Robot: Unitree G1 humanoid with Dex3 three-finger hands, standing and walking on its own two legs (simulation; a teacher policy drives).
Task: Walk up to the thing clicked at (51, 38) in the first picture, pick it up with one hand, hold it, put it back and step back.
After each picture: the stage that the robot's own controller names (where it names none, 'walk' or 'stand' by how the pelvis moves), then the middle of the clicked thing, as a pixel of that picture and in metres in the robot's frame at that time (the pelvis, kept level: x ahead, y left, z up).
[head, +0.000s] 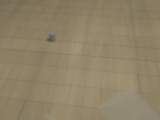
stand; (52, 36) +1.45 +0.39 -0.72
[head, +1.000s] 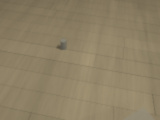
walk; (63, 44) +1.34 +0.17 -0.70
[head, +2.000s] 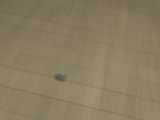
walk; (62, 75) +0.84 +0.15 -0.71
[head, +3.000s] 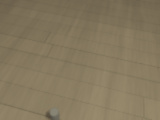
walk; (54, 114) +0.51 +0.20 -0.71
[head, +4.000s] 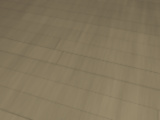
stand; out of the picture +0.42 +0.20 -0.71
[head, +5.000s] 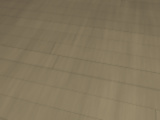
stand; out of the picture +0.40 +0.21 -0.72
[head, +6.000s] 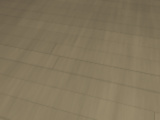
stand; out of the picture +0.41 +0.22 -0.72
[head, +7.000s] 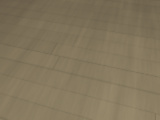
stand; out of the picture +0.40 +0.21 -0.73
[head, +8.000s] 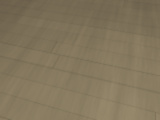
stand; out of the picture +0.39 +0.21 -0.73
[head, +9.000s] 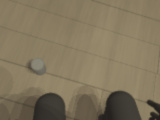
go down; (39, 67) +0.47 +0.21 -0.42
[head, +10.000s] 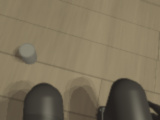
go down; (28, 54) +0.49 +0.22 -0.31
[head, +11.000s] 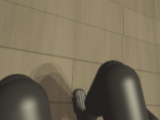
close in; out of the picture +0.48 +0.25 -0.24
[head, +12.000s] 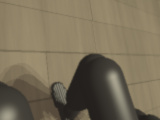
close; out of the picture +0.47 +0.28 -0.23
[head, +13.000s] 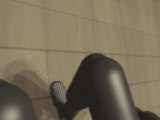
lift; out of the picture +0.46 +0.28 -0.24
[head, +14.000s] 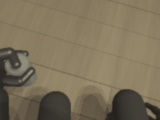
lift; (22, 71) +0.36 +0.22 -0.07
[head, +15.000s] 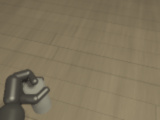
hold; (38, 96) +0.31 +0.18 -0.01
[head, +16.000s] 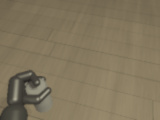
hold; (40, 96) +0.32 +0.17 -0.03
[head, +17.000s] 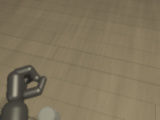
hold; (50, 116) +0.30 +0.16 -0.17
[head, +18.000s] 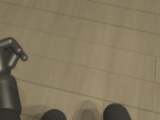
crouch; out of the picture +0.16 +0.21 -0.51
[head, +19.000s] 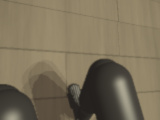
lower; out of the picture +0.18 +0.23 -0.25
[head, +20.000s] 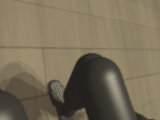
lower; out of the picture +0.17 +0.23 -0.23
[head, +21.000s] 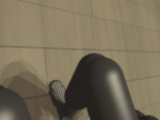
lower; out of the picture +0.19 +0.21 -0.23
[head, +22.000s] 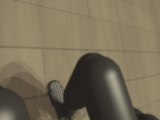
lower; out of the picture +0.19 +0.21 -0.24
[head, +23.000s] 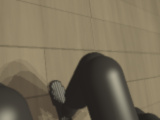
lower; out of the picture +0.19 +0.22 -0.24
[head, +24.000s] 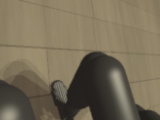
open; out of the picture +0.19 +0.21 -0.23
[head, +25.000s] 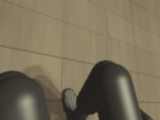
stand; out of the picture +0.20 +0.21 -0.25
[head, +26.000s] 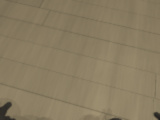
stand; out of the picture +0.16 +0.20 -0.57
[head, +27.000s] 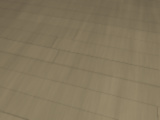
stand; out of the picture +0.14 +0.20 -0.67
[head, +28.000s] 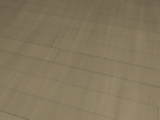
stand; out of the picture +0.13 +0.20 -0.67
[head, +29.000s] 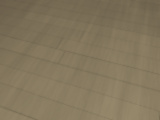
stand; out of the picture +0.14 +0.19 -0.71
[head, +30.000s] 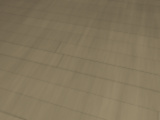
stand; out of the picture +0.14 +0.21 -0.72
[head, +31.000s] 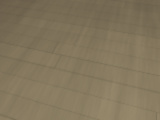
stand; out of the picture +0.12 +0.21 -0.73
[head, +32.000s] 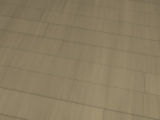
walk; out of the picture +0.22 +0.18 -0.70
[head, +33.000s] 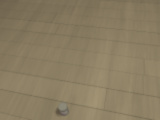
walk; (63, 109) +0.50 +0.24 -0.70
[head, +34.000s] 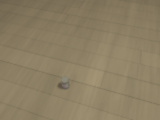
stand; (65, 83) +0.77 +0.20 -0.70
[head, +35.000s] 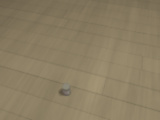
stand; (66, 89) +0.74 +0.18 -0.72
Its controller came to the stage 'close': yes
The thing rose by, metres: 0.70
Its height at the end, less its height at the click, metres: +0.00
